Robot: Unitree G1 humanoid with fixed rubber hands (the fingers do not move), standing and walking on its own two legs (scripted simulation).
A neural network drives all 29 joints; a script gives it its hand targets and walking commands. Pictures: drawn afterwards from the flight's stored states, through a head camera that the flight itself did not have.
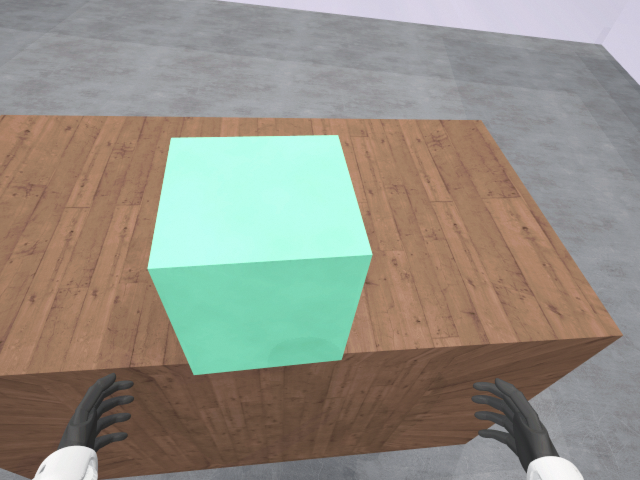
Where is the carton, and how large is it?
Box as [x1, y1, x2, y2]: [148, 135, 371, 374]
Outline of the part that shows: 337,135 171,138 148,263 148,270 193,374 341,359 370,261 371,251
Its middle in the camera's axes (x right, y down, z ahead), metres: -0.07 +0.03 +0.52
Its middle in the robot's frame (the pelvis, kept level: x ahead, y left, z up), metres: +0.38 +0.09 +0.05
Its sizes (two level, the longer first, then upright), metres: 0.210 0.200 0.250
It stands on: a pedestal, 0.71 m high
